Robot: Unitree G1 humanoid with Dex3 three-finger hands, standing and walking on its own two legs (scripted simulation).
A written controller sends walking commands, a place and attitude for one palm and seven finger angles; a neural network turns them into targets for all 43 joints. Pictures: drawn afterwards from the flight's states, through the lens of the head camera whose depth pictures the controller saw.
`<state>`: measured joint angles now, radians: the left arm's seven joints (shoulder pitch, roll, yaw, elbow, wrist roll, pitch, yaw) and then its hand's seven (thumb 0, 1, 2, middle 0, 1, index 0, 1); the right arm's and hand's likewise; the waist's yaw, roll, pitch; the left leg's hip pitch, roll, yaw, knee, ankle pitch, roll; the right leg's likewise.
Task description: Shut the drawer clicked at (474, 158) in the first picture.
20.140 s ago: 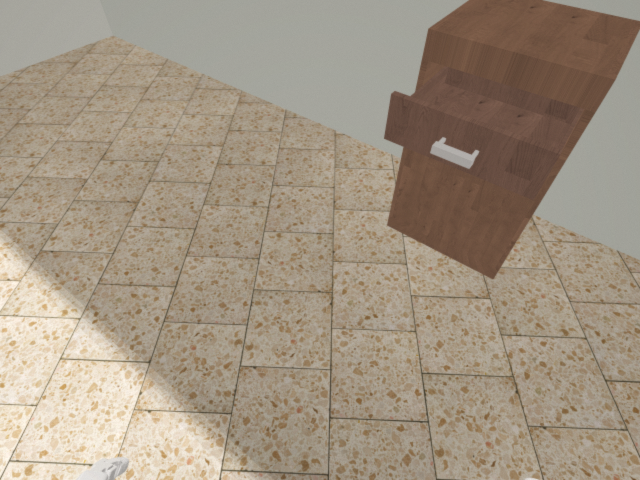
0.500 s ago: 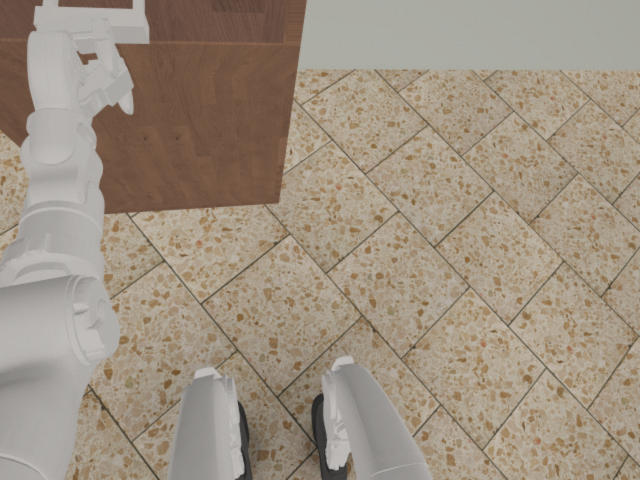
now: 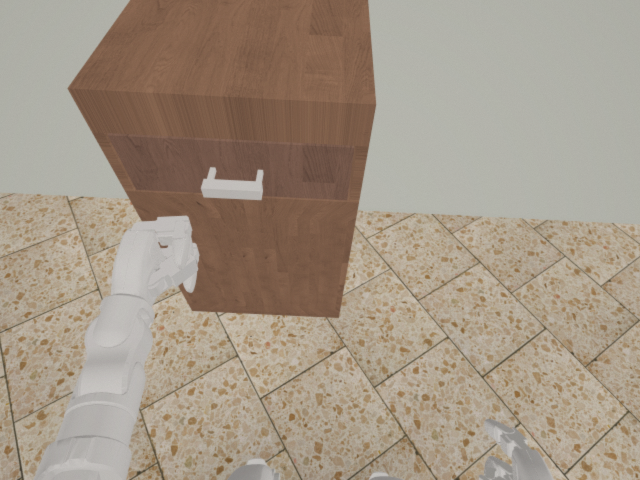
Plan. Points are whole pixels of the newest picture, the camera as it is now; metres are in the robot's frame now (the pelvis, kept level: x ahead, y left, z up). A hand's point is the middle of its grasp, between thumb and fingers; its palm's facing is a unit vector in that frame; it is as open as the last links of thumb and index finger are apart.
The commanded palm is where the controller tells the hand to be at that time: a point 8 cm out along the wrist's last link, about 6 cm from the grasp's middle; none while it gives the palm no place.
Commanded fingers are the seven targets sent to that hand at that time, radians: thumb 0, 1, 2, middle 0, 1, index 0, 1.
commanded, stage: draw the hand back to the body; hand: left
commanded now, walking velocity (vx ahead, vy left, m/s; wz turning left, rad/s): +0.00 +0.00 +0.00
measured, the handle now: (234, 181) +0.62 +0.16 -0.06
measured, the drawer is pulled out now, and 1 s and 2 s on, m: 0.00 0.00 0.00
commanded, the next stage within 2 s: step back with the hand held close in 0.84 s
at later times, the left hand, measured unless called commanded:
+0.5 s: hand (58, 329) +0.23 +0.22 +0.17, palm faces +0.30 -0.90 -0.32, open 3.2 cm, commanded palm +0.18 +0.27 +0.20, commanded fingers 0.00 0.90 0.90 -1.40 -1.60 -1.40 -1.60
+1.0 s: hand out of the picture +0.18 +0.23 +0.21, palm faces +0.39 -0.84 -0.38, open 3.2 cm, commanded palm +0.13 +0.27 +0.23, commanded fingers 0.00 0.90 0.90 -1.40 -1.60 -1.40 -1.60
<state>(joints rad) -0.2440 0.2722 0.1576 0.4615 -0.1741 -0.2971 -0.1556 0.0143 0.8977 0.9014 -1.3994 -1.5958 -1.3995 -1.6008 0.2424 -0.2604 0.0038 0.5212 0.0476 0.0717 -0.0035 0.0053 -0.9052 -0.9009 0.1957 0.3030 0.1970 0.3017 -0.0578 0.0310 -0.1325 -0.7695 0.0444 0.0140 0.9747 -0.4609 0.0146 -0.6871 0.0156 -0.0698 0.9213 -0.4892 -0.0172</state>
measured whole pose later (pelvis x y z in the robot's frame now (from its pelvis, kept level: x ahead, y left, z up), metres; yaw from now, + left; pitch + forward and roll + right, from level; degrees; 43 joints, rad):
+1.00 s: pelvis +0.00 -0.01 +0.06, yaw +1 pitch -5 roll -1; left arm 0.52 0.32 0.27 -0.45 -0.06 -0.09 0.10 0.01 0.89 0.90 -1.40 -1.59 -1.40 -1.60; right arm 0.20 -0.22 0.03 0.61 0.00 -0.09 -0.09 0.01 -0.90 -0.90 0.20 0.30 0.20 0.30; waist 0.06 0.07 0.02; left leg -0.12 0.03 0.03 0.44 -0.24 0.00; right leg -0.04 0.02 -0.05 0.38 -0.26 -0.02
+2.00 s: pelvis -0.11 +0.00 +0.04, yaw +5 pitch +0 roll -2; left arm 0.61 0.43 0.43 -0.60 0.00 -0.29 0.13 0.01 0.89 0.90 -1.41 -1.59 -1.41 -1.60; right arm 0.20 -0.21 -0.02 0.57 0.00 -0.07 -0.08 0.01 -0.90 -0.90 0.20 0.30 0.20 0.30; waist -0.02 0.02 0.08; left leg -0.49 0.01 0.01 0.62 -0.16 0.05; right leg -0.39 0.07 0.02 0.62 -0.21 -0.01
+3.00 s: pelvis -0.29 -0.02 +0.05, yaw +0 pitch -1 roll -1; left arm 0.65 0.37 0.35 -0.56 -0.02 -0.22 0.15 0.01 0.89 0.90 -1.41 -1.59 -1.41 -1.60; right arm 0.27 -0.20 -0.01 0.62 -0.01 -0.10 -0.08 0.01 -0.90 -0.90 0.20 0.30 0.20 0.30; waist -0.02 0.00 -0.02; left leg -0.35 -0.01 -0.01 0.55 -0.28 0.03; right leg -0.23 0.04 -0.03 0.49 -0.28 -0.04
